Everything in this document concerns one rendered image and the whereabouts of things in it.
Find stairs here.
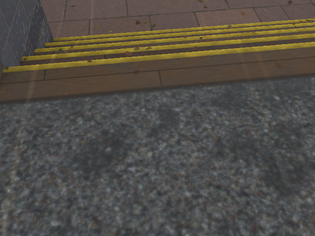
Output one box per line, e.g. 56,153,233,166
20,18,315,66

